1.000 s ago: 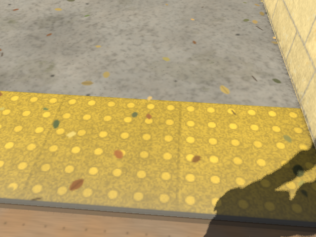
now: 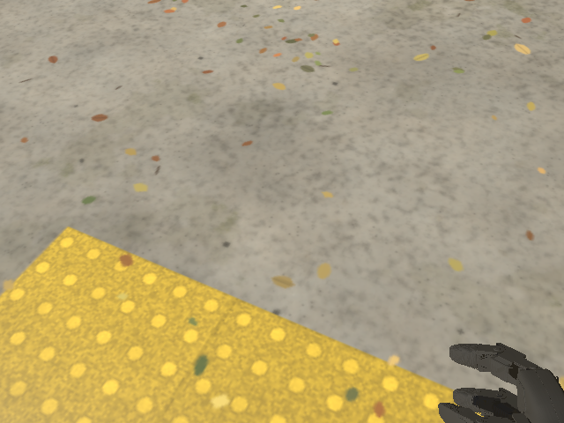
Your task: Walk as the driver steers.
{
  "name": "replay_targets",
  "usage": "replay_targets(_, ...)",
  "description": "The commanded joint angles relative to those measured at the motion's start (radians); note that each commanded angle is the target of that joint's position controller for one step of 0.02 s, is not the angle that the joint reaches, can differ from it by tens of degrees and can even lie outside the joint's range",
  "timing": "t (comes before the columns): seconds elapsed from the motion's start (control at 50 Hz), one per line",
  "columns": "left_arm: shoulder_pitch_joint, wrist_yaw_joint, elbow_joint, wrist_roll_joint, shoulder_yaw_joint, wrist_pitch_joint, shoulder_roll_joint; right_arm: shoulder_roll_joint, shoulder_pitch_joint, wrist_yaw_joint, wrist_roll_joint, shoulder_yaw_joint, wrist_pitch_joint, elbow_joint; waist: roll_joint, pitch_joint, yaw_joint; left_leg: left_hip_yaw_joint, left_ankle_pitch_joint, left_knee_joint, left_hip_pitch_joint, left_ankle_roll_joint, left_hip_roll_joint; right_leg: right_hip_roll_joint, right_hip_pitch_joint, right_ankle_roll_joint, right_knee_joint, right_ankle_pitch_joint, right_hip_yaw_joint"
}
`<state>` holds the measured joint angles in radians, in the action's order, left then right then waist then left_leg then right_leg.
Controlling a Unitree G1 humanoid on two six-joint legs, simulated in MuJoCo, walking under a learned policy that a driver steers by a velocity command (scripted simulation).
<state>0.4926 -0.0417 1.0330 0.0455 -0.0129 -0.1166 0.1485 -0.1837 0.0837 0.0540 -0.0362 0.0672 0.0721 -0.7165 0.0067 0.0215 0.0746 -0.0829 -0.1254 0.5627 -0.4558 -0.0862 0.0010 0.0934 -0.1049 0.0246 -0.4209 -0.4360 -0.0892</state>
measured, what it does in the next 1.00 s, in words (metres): walks ahead: right foot, then left foot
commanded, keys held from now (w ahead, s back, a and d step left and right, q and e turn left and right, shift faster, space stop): w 0.74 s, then no key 0.26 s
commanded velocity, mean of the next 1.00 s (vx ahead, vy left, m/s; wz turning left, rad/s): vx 0.45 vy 0.00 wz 0.01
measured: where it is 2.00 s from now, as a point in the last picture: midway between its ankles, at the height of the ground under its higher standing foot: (331, 382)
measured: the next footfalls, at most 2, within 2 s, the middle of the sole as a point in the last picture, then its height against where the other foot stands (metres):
right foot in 0.50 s outside the picture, level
left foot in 1.00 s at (281, 351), level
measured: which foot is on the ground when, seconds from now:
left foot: down 0.00-0.52, up 0.54-0.98, down 1.00-1.00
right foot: down 0.00-0.00, up 0.02-0.48, down 0.50-1.00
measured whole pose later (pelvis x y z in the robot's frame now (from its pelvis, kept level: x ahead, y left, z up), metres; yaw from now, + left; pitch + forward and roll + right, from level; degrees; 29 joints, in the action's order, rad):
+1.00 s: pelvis +0.51 -0.02 +0.01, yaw +0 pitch +3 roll -3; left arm 0.28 0.01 0.98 -0.01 -0.06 -0.06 0.22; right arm -0.21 -0.01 -0.01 0.00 0.06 0.07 -0.85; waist 0.04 0.00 0.07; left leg 0.02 0.05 0.50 -0.51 -0.03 -0.05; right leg -0.07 0.12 -0.04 -0.37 -0.30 -0.04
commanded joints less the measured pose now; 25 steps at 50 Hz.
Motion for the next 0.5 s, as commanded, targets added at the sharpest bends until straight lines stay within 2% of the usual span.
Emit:
replay_targets(0.02,-0.019,-0.011,-0.102,0.006,-0.012,-0.01,0.049,-0.176,-0.543,-0.037,-0.029,0.061,0.013,-0.117,0.172,0.349,-0.235,0.609,0.225,-0.244,1.035,-0.321,-0.339,-0.171,0.73,-0.009,-0.654,-0.075,0.088)
replay_targets(0.04,-0.13,-0.027,-0.14,0.0,-0.031,0.0,0.076,-0.198,-0.548,-0.049,-0.026,0.073,0.032,-0.154,0.096,0.135,-0.231,0.531,0.091,-0.276,0.856,-0.208,-0.31,-0.108,0.835,-0.057,-0.808,-0.018,0.182)
replay_targets(0.06,-0.19,-0.014,-0.129,0.007,-0.047,-0.006,0.113,-0.189,-0.481,-0.056,-0.014,0.077,0.041,-0.154,0.051,-0.009,-0.195,0.424,0.088,-0.29,0.664,-0.17,-0.289,-0.056,0.864,-0.077,-0.869,0.05,0.177)
replay_targets(0.08,-0.134,-0.003,-0.122,0.024,-0.044,-0.009,0.087,-0.139,-0.413,-0.053,-0.003,0.063,0.039,-0.153,0.057,0.016,-0.128,0.353,0.139,-0.308,0.547,-0.165,-0.276,-0.02,0.786,-0.105,-0.849,0.116,0.196)
replay_targets(0.1,-0.129,0.004,-0.122,0.031,-0.034,-0.009,0.052,-0.057,-0.362,-0.044,-0.009,0.042,0.037,-0.148,0.041,0.001,-0.095,0.32,0.222,-0.325,0.453,-0.163,-0.278,0.004,0.753,-0.115,-0.852,0.17,0.204)
replay_targets(0.12,-0.137,0.002,-0.129,0.029,-0.021,-0.001,0.0,-0.016,-0.338,-0.039,-0.011,0.027,0.035,-0.14,0.039,0.026,-0.068,0.301,0.279,-0.34,0.408,-0.172,-0.272,0.016,0.728,-0.11,-0.849,0.18,0.191)
replay_targets(0.14,-0.159,-0.002,-0.142,0.024,-0.018,0.006,-0.011,-0.01,-0.319,-0.038,-0.015,0.027,0.037,-0.133,0.029,0.026,-0.061,0.278,0.28,-0.364,0.397,-0.183,-0.263,0.015,0.755,-0.099,-0.843,0.169,0.179)
replay_targets(0.16,-0.178,-0.008,-0.155,0.019,-0.02,0.008,0.003,-0.018,-0.306,-0.039,-0.017,0.032,0.044,-0.125,0.04,0.022,-0.059,0.249,0.27,-0.383,0.399,-0.189,-0.247,0.014,0.799,-0.091,-0.814,0.172,0.17)
replay_targets(0.18,-0.217,-0.011,-0.169,0.021,-0.027,0.007,0.032,-0.024,-0.313,-0.038,-0.02,0.033,0.048,-0.129,0.024,0.008,-0.064,0.227,0.272,-0.403,0.388,-0.194,-0.239,0.017,0.828,-0.077,-0.764,0.203,0.162)
replay_targets(0.2,-0.278,-0.013,-0.189,0.025,-0.031,0.012,0.039,-0.026,-0.347,-0.037,-0.029,0.028,0.054,-0.152,0.015,-0.022,-0.064,0.2,0.278,-0.43,0.369,-0.198,-0.235,0.031,0.864,-0.074,-0.704,0.265,0.154)
replay_targets(0.22,-0.307,-0.015,-0.203,0.032,-0.025,0.018,0.029,-0.018,-0.37,-0.031,-0.034,0.023,0.058,-0.165,0.014,-0.037,-0.064,0.174,0.303,-0.434,0.346,-0.2,-0.224,0.039,0.863,-0.066,-0.611,0.354,0.144)
replay_targets(0.26,-0.353,-0.023,-0.217,0.04,-0.014,0.033,0.003,-0.003,-0.394,-0.007,-0.03,0.01,0.06,-0.185,0.03,-0.062,-0.068,0.107,0.348,-0.436,0.246,-0.187,-0.186,0.03,0.756,-0.068,-0.435,0.501,0.108)
replay_targets(0.3,-0.427,-0.028,-0.247,0.034,-0.017,0.056,0.022,-0.03,-0.43,0.019,-0.019,0.006,0.066,-0.211,0.042,-0.082,-0.078,0.098,0.347,-0.443,0.208,-0.182,-0.188,0.006,0.675,-0.076,-0.332,0.547,0.091)
replay_targets(0.32,-0.501,0.022,-0.271,-0.104,-0.053,0.037,0.132,-0.178,-0.435,-0.04,0.09,0.044,0.042,-0.198,0.0,-0.101,-0.085,0.136,0.27,-0.46,0.257,-0.138,-0.224,0.001,0.714,-0.068,-0.316,0.51,0.106)
replay_targets(0.34,-0.548,0.04,-0.289,-0.112,-0.049,0.028,0.133,-0.189,-0.459,-0.063,0.101,0.042,0.033,-0.216,-0.003,-0.118,-0.089,0.145,0.223,-0.462,0.34,-0.123,-0.248,0.012,0.782,-0.067,-0.258,0.507,0.133)
replay_targets(0.36,-0.587,0.045,-0.299,-0.099,-0.047,0.023,0.122,-0.168,-0.485,-0.076,0.09,0.037,0.027,-0.234,-0.004,-0.141,-0.099,0.143,0.203,-0.457,0.396,-0.11,-0.254,0.014,0.823,-0.07,-0.205,0.517,0.137)
replay_targets(0.4,-0.621,0.033,-0.301,-0.084,-0.049,0.026,0.105,-0.137,-0.528,-0.084,0.07,0.036,0.014,-0.256,0.013,-0.142,-0.116,0.128,0.211,-0.417,0.484,-0.092,-0.254,0.0,0.828,-0.08,-0.149,0.498,0.122)
replay_targets(0.44,-0.602,0.021,-0.294,-0.074,-0.056,0.027,0.108,-0.123,-0.525,-0.082,0.061,0.038,0.005,-0.259,0.048,-0.109,-0.095,0.109,0.377,-0.35,0.511,-0.079,-0.246,-0.034,0.728,-0.107,-0.133,0.429,0.09)
replay_targets(0.46,-0.565,0.018,-0.282,-0.07,-0.066,0.028,0.125,-0.128,-0.519,-0.082,0.061,0.042,0.001,-0.257,0.066,-0.077,-0.073,0.103,0.516,-0.289,0.526,-0.069,-0.239,-0.062,0.65,-0.123,-0.126,0.384,0.067)
replay_targets(0.48,-0.482,0.015,-0.258,-0.073,-0.085,0.029,0.161,-0.138,-0.505,-0.085,0.058,0.046,-0.004,-0.255,0.082,-0.028,-0.022,0.089,0.665,-0.177,0.531,-0.051,-0.224,-0.094,0.535,-0.148,-0.111,0.361,0.044)
replay_targets(0.5,-0.327,0.015,-0.207,-0.068,-0.107,0.03,0.201,-0.133,-0.482,-0.084,0.055,0.042,-0.009,-0.247,0.075,0.055,0.052,0.056,0.711,0.022,0.465,-0.022,-0.175,-0.112,0.325,-0.178,-0.102,0.378,0.034)
Over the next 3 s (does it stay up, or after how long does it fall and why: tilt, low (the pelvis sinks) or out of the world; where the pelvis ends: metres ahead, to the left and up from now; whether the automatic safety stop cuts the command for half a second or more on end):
stays up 0.58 -0.06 0.00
